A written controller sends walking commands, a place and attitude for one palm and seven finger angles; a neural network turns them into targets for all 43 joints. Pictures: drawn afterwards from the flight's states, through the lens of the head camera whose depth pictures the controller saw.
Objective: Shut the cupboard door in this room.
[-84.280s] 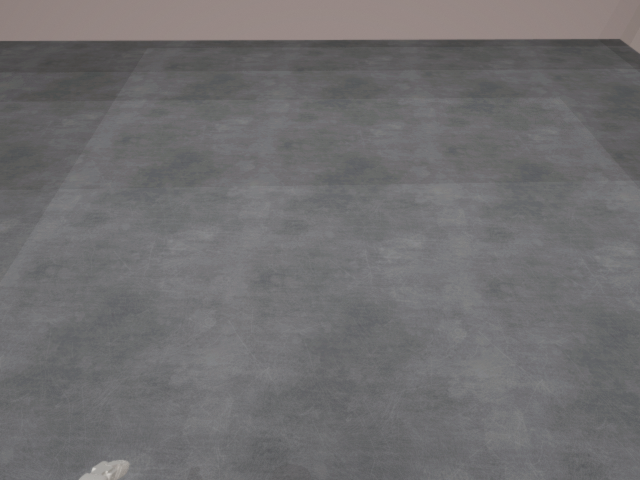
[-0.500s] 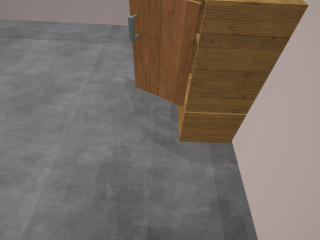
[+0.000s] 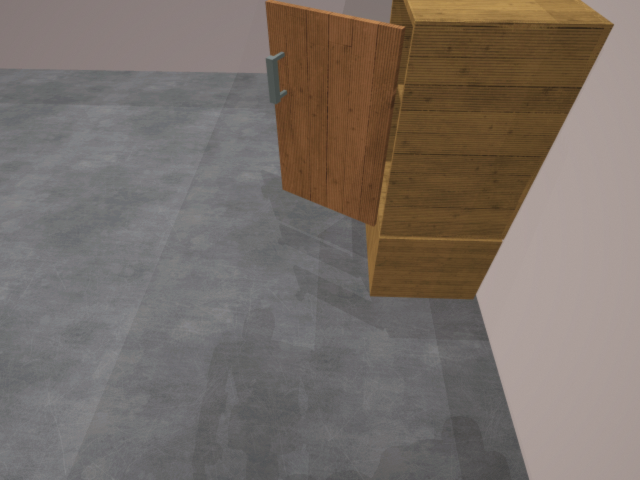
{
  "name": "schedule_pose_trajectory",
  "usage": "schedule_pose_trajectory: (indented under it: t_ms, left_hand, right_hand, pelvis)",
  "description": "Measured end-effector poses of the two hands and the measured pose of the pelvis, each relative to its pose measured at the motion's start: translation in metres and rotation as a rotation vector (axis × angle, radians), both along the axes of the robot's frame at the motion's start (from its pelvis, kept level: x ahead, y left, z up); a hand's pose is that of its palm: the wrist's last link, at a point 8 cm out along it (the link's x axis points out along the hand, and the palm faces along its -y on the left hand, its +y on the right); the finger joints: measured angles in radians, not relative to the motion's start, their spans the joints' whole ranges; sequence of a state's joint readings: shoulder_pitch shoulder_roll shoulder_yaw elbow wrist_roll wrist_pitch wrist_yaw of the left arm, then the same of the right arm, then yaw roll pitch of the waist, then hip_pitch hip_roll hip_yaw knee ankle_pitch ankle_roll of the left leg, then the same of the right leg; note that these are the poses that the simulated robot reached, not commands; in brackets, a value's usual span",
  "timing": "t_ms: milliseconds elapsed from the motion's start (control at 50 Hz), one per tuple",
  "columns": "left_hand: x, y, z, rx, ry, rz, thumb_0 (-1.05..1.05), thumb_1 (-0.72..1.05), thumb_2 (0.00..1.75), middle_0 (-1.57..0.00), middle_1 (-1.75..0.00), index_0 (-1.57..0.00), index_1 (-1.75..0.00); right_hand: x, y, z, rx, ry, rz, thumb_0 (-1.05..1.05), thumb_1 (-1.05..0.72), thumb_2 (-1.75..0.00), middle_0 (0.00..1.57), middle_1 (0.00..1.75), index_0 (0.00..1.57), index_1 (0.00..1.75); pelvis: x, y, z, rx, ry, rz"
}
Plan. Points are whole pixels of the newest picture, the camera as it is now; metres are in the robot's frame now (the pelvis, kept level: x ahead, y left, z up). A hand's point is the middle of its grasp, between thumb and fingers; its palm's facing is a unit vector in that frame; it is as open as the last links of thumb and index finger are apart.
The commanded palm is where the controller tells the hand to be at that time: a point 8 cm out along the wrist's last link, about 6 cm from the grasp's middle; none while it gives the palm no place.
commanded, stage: let the arm hang, fingers relaxed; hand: left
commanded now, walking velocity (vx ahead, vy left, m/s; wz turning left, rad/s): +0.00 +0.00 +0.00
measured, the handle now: (277, 77) +1.06 +0.17 +0.01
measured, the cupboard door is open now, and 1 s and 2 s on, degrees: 61 61 61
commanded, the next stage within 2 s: look to check the result in 0.30 s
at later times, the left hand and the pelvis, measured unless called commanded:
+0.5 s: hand out of the picture +0.00 +0.18 -0.17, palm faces +0.01 -0.97 -0.23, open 7.4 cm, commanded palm none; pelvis +0.01 -0.01 +0.00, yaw +0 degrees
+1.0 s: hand out of the picture +0.05 +0.21 -0.16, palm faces -0.01 -0.96 -0.28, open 7.4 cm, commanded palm none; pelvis +0.02 -0.01 +0.00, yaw +0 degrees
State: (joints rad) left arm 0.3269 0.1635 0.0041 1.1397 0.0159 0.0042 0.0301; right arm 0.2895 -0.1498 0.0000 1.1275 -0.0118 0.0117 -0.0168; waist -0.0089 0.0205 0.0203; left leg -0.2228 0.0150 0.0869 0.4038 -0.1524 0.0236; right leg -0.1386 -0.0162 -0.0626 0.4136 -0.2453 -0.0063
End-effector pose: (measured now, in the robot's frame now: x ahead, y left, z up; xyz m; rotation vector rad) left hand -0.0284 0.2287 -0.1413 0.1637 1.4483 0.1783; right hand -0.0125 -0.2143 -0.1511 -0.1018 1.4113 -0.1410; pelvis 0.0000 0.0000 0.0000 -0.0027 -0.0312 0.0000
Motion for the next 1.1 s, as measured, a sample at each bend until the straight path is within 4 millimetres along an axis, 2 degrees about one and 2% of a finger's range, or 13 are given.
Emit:
schedule_pose_trajectory:
  t_ms: [200,520,680,1000,1100]
  left_hand:
    - [0.031,-0.014,-0.005,-0.037,-0.085,-0.023,0.00,0.91,0.90,-0.20,-0.30,-0.20,-0.30]
    - [0.029,0.005,0.002,0.013,-0.047,-0.023,0.01,0.90,0.90,-0.20,-0.30,-0.20,-0.30]
    - [0.037,0.013,0.005,0.033,-0.056,-0.033,0.01,0.90,0.90,-0.20,-0.30,-0.20,-0.30]
    - [0.077,0.023,0.013,0.062,-0.138,-0.064,0.01,0.90,0.90,-0.21,-0.30,-0.21,-0.30]
    - [0.084,0.022,0.011,0.074,-0.157,-0.039,0.00,0.90,0.90,-0.20,-0.30,-0.20,-0.30]
  right_hand:
    - [0.011,-0.010,0.005,-0.029,-0.040,-0.002,0.01,-0.91,-0.90,0.20,0.29,0.20,0.30]
    - [0.016,-0.026,0.008,-0.055,-0.017,0.007,0.01,-0.91,-0.90,0.20,0.29,0.20,0.30]
    - [0.032,-0.038,0.011,-0.074,-0.042,0.022,0.01,-0.91,-0.90,0.20,0.29,0.20,0.30]
    - [0.072,-0.062,0.021,-0.119,-0.119,0.057,0.01,-0.91,-0.90,0.20,0.29,0.20,0.30]
    - [0.078,-0.062,0.018,-0.115,-0.112,0.074,0.01,-0.91,-0.90,0.20,0.29,0.20,0.30]
  pelvis:
    - [0.002,-0.002,0.001,0.002,-0.004,-0.001]
    - [0.007,-0.006,0.002,0.000,-0.004,0.000]
    - [0.009,-0.007,0.003,0.000,-0.004,-0.001]
    - [0.016,-0.012,0.005,0.002,-0.002,0.004]
    - [0.017,-0.014,0.002,0.002,0.006,0.034]
